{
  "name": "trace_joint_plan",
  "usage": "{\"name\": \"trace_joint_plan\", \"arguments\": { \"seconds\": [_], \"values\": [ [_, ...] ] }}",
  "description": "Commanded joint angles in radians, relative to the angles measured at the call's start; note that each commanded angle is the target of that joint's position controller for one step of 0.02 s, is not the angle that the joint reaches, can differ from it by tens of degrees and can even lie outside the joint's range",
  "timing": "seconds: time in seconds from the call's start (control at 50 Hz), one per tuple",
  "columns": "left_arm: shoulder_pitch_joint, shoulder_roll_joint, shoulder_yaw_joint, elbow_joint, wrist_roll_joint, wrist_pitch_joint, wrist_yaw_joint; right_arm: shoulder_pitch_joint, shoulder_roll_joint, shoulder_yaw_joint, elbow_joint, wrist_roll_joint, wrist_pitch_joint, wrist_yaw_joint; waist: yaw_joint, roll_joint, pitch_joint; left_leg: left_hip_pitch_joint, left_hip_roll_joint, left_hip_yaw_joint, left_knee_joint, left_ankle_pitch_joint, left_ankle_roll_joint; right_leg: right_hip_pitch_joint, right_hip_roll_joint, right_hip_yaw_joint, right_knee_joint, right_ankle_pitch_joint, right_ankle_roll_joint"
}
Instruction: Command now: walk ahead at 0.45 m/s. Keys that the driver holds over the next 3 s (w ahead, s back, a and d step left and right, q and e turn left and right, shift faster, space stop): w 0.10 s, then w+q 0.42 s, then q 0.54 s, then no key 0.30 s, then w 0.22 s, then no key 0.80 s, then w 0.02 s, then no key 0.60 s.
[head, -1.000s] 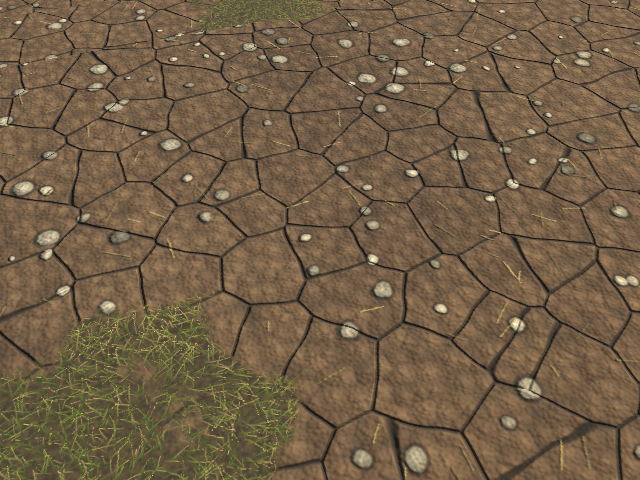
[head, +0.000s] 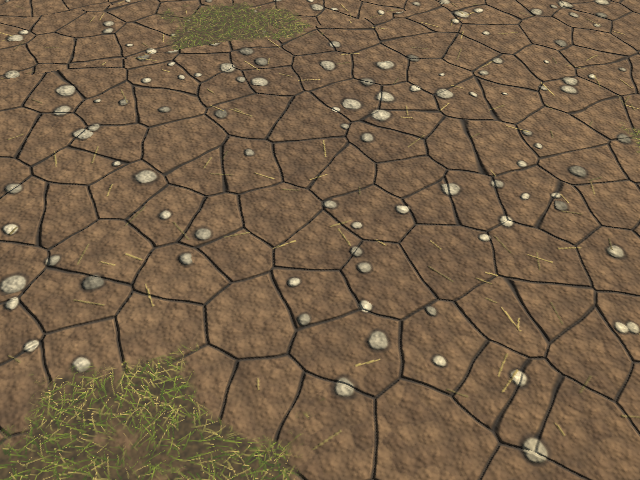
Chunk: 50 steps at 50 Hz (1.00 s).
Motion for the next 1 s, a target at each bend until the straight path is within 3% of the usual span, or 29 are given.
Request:
{"name": "trace_joint_plan", "arguments": {
  "seconds": [0.02,0.12,0.16,0.18,0.2,0.22,0.24,0.26,0.28,0.3,0.32,0.34,0.38,0.46,0.54,0.62,0.66,0.7,0.72,0.74,0.76,0.78,0.8,0.82,0.84,0.86,0.9,0.94,1.0],
  "values": [
    [-0.172,0.007,-0.013,-0.100,-0.002,-0.014,-0.011,0.018,-0.183,-0.028,-0.047,0.002,-0.004,-0.018,-0.009,0.106,0.126,-0.084,0.226,-0.121,-0.125,0.288,0.111,-0.050,0.023,-0.037,-0.184,0.125,0.017],
    [-0.292,0.022,-0.020,-0.148,-0.009,-0.025,-0.039,0.086,-0.182,-0.036,-0.028,0.020,0.007,-0.023,-0.012,0.102,0.161,0.021,0.283,-0.111,-0.093,0.355,0.113,-0.020,0.050,-0.027,-0.331,0.135,-0.022],
    [-0.259,0.055,-0.009,-0.152,-0.008,-0.033,-0.044,0.067,-0.201,-0.046,-0.038,0.021,0.015,-0.025,0.036,0.113,0.124,0.080,0.305,-0.124,-0.011,0.538,0.097,0.051,0.074,-0.022,-0.366,0.070,-0.046],
    [-0.199,0.084,0.004,-0.141,-0.006,-0.035,-0.042,0.050,-0.220,-0.053,-0.048,0.019,0.020,-0.025,0.074,0.138,0.071,0.093,0.304,-0.128,0.065,0.716,0.088,0.150,0.104,-0.037,-0.361,0.033,-0.060],
    [-0.065,0.123,0.024,-0.106,-0.009,-0.035,-0.035,0.028,-0.224,-0.055,-0.058,0.014,0.027,-0.024,0.148,0.153,-0.020,0.069,0.278,-0.113,0.216,0.862,0.071,0.333,0.133,-0.056,-0.366,0.023,-0.084],
    [0.133,0.171,0.047,-0.054,-0.007,-0.033,-0.022,0.004,-0.207,-0.046,-0.079,0.005,0.030,-0.021,0.238,0.149,-0.148,-0.084,0.228,-0.095,0.446,0.777,0.040,0.637,0.081,-0.006,-0.336,0.032,-0.121],
    [0.287,0.271,0.070,-0.024,0.024,-0.030,-0.013,0.104,-0.088,-0.015,-0.107,-0.004,0.020,-0.011,0.213,-0.047,-0.344,-0.463,0.089,-0.048,0.834,0.331,-0.017,1.074,-0.196,0.367,-0.336,-0.094,-0.241],
    [0.308,0.213,0.051,-0.006,0.022,-0.025,-0.019,0.157,-0.043,-0.001,-0.083,0.025,0.000,-0.007,0.195,-0.214,-0.485,-0.626,-0.010,-0.146,1.080,-0.315,-0.031,1.152,-0.338,0.744,-0.533,-0.274,-0.319],
    [0.219,0.139,0.027,-0.015,0.014,-0.028,-0.019,0.054,-0.164,-0.036,-0.110,0.056,-0.014,-0.007,0.191,-0.139,-0.295,-0.711,0.056,-0.193,1.163,-0.281,-0.015,0.984,-0.294,0.640,-0.587,-0.345,-0.255],
    [0.125,0.098,0.015,-0.029,0.012,-0.031,-0.016,-0.033,-0.186,-0.045,-0.142,0.067,-0.018,-0.013,0.162,-0.094,-0.149,-0.729,0.108,-0.153,1.151,-0.191,-0.004,0.810,-0.262,0.475,-0.615,-0.310,-0.211],
    [0.055,0.070,0.006,-0.027,0.016,-0.039,-0.020,-0.066,-0.167,-0.047,-0.149,0.055,-0.014,-0.021,0.126,-0.030,-0.061,-0.687,0.149,-0.140,1.096,-0.114,-0.004,0.643,-0.225,0.350,-0.657,-0.208,-0.188],
    [0.014,0.041,-0.001,-0.022,0.025,-0.049,-0.024,-0.053,-0.151,-0.057,-0.145,0.043,0.000,-0.027,0.088,-0.041,-0.030,-0.621,0.182,-0.146,1.041,-0.066,-0.001,0.542,-0.183,0.242,-0.688,-0.137,-0.162],
    [-0.010,0.028,0.000,-0.003,0.032,-0.054,-0.028,-0.008,-0.095,-0.057,-0.141,0.043,0.031,-0.025,0.047,-0.061,0.000,-0.548,0.202,-0.142,1.006,-0.043,-0.001,0.435,-0.150,0.124,-0.738,-0.092,-0.158],
    [0.013,0.080,0.014,0.025,0.037,-0.059,-0.007,-0.107,-0.112,-0.070,-0.213,0.033,0.060,-0.028,0.036,-0.028,0.065,-0.676,0.217,-0.155,0.899,0.092,-0.023,0.415,-0.157,-0.001,-0.791,-0.018,-0.181],
    [0.042,0.114,0.019,0.029,0.038,-0.046,0.017,-0.234,-0.105,-0.065,-0.264,0.024,0.042,0.003,0.065,0.006,0.090,-0.690,0.193,-0.099,0.645,0.291,-0.036,0.469,-0.125,-0.135,-0.776,0.124,-0.158],
    [0.103,0.158,0.027,0.038,0.019,-0.011,0.038,-0.359,-0.090,-0.053,-0.340,0.010,0.039,0.037,0.110,0.006,0.084,-0.644,0.144,0.009,0.475,0.300,-0.031,0.570,-0.143,-0.213,-0.658,0.405,-0.139],
    [0.098,0.182,0.036,0.032,0.002,0.011,0.043,-0.342,-0.122,-0.064,-0.367,0.011,0.047,0.049,0.088,-0.027,0.047,-0.608,0.107,0.032,0.440,0.208,-0.006,0.649,-0.164,-0.219,-0.560,0.556,-0.118],
    [0.066,0.199,0.045,0.013,-0.012,0.031,0.050,-0.221,-0.181,-0.092,-0.359,0.013,0.048,0.056,0.017,-0.047,-0.030,-0.465,0.039,0.067,0.398,0.133,0.034,0.676,-0.156,-0.224,-0.354,0.711,-0.084],
    [0.052,0.185,0.040,0.002,-0.013,0.038,0.049,-0.096,-0.233,-0.119,-0.331,0.015,0.044,0.048,-0.047,-0.014,-0.095,-0.297,-0.002,0.067,0.299,0.233,0.067,0.634,-0.111,-0.240,-0.162,0.637,-0.043],
    [0.103,0.141,0.024,-0.011,0.017,0.032,0.041,-0.037,-0.324,-0.146,-0.328,0.012,0.047,0.021,-0.053,0.129,-0.170,-0.058,0.117,-0.112,0.288,0.615,0.119,0.433,-0.044,-0.246,0.122,0.257,0.027],
    [0.227,0.022,-0.012,-0.041,0.063,0.017,0.024,-0.098,-0.411,-0.150,-0.364,-0.009,0.051,0.009,0.085,0.324,-0.295,0.248,0.377,-0.552,0.352,0.996,0.335,0.061,0.149,-0.146,0.495,-0.638,0.095],
    [0.186,0.104,-0.002,-0.038,0.028,0.000,0.009,-0.070,-0.355,-0.135,-0.401,-0.012,0.050,0.021,0.006,0.182,-0.477,0.270,0.427,-0.693,0.248,0.803,0.395,0.026,0.153,0.074,0.595,-0.650,0.077],
    [0.080,0.132,0.008,-0.069,-0.007,-0.002,0.008,-0.131,-0.305,-0.122,-0.417,-0.006,0.046,0.025,0.000,0.111,-0.358,0.175,0.378,-0.578,0.203,0.644,0.341,-0.037,0.114,0.087,0.574,-0.543,0.051],
    [0.041,0.123,0.008,-0.075,-0.001,0.004,0.020,-0.195,-0.265,-0.112,-0.419,0.016,0.046,0.020,0.029,0.041,-0.230,0.031,0.323,-0.483,0.173,0.508,0.280,-0.056,0.074,0.074,0.491,-0.449,0.047],
    [0.031,0.131,0.013,-0.068,0.014,0.017,0.034,-0.246,-0.233,-0.102,-0.431,0.022,0.052,0.011,0.056,0.031,-0.153,-0.108,0.287,-0.423,0.144,0.437,0.244,-0.023,0.045,0.075,0.417,-0.394,0.049],
    [0.041,0.144,0.020,-0.071,0.020,0.033,0.040,-0.269,-0.221,-0.098,-0.440,0.010,0.056,0.005,0.085,0.059,-0.128,-0.213,0.260,-0.395,0.122,0.402,0.228,0.046,0.034,0.081,0.367,-0.362,0.046],
    [0.064,0.123,0.019,-0.074,0.029,0.050,0.044,-0.271,-0.236,-0.102,-0.454,-0.008,0.057,-0.002,0.104,0.088,-0.130,-0.294,0.227,-0.359,0.108,0.449,0.222,0.109,0.055,0.067,0.294,-0.325,0.053],
    [0.055,0.103,0.013,-0.080,0.034,0.054,0.051,-0.250,-0.258,-0.110,-0.458,-0.001,0.058,-0.014,0.100,0.095,-0.149,-0.288,0.213,-0.346,0.120,0.487,0.218,0.103,0.071,0.070,0.202,-0.297,0.071],
    [0.010,0.103,0.011,-0.097,0.030,0.064,0.057,-0.244,-0.267,-0.112,-0.472,0.011,0.077,-0.033,0.082,0.115,-0.163,-0.272,0.200,-0.379,0.123,0.309,0.197,0.082,0.083,0.091,0.096,-0.238,0.095]
  ]
}}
